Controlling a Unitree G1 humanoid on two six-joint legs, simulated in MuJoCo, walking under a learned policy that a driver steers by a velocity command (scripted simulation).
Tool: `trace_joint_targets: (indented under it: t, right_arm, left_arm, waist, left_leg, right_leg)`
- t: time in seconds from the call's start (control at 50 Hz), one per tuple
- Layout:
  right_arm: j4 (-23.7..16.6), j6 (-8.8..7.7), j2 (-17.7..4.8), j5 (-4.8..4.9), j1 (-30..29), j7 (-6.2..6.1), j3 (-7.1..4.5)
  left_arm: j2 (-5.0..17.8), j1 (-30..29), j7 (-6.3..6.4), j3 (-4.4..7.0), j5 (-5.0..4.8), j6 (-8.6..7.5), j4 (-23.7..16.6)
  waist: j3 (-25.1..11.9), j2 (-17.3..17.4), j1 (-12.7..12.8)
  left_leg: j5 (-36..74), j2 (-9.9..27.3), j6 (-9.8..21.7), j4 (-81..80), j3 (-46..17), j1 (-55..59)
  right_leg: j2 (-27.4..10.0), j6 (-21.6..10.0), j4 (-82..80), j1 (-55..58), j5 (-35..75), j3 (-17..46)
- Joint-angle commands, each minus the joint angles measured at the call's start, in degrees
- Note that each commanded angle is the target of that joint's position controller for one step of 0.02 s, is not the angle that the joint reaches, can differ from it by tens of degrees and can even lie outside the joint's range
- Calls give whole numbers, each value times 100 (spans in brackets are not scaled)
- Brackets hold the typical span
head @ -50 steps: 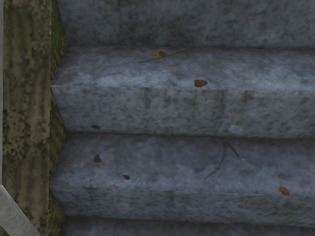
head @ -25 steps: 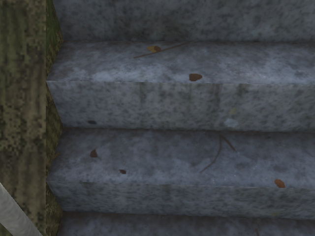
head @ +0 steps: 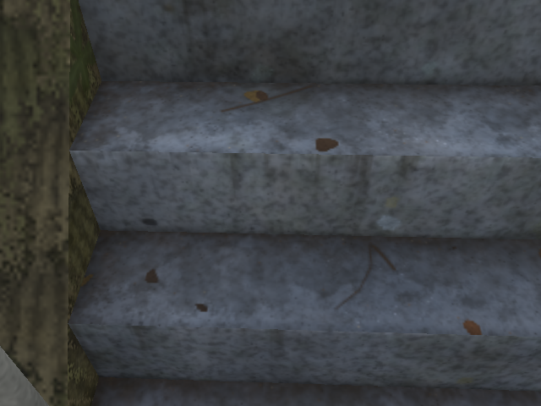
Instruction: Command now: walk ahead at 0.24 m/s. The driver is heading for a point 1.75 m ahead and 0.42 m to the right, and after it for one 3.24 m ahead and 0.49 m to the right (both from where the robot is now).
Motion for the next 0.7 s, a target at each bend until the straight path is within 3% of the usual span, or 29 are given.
trace_joint_targets:
  t: [0.02,0.16,0.24,0.4,0.42,0.7]
  right_arm:
    - [-220,-109,-382,2,77,-13,-29]
    - [-497,-304,-452,64,-115,-61,-68]
    - [-681,-322,-518,34,-269,-72,-135]
    - [-940,-357,-551,51,-607,-32,-196]
    - [-925,-371,-500,88,-609,-18,-161]
    - [-1088,-418,-652,49,-1109,49,-144]
  left_arm:
    - [537,-9,-1,87,12,-100,-293]
    - [511,-74,-5,92,-14,-212,-376]
    - [606,-257,4,66,-72,-254,-461]
    - [719,-631,-7,15,-70,-290,-616]
    - [693,-675,-22,16,-26,-282,-606]
    - [796,-1159,-81,-29,-25,-258,-621]
  waist:
    - [592,-212,-22]
    - [138,-22,80]
    - [4,-152,72]
    - [-159,-112,68]
    - [-238,-89,72]
    - [-216,-119,105]
  left_leg:
    - [54,221,296,-99,-125,292]
    - [783,327,342,-118,-209,224]
    - [1070,331,349,-43,-197,370]
    - [1586,382,329,-82,-222,649]
    - [1704,420,335,-148,-220,718]
    - [1540,500,306,-505,-281,849]
  right_leg:
    - [-975,-48,-1099,-1019,-605,916]
    - [-974,-4,-468,-59,2121,657]
    - [-1008,24,-318,56,2754,616]
    - [-1074,91,-307,181,3129,614]
    - [-1074,117,-348,231,3126,622]
    - [-1137,197,-651,215,2403,678]
Velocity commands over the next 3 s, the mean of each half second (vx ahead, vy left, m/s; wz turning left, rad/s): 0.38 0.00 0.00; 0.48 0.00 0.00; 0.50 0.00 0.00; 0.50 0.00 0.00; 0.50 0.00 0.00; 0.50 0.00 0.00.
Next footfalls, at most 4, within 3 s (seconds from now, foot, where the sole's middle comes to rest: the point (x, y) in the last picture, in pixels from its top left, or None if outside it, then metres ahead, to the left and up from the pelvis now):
none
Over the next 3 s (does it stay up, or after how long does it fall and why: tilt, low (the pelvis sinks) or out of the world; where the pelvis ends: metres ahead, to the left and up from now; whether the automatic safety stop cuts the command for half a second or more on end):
stays up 0.02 0.01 0.01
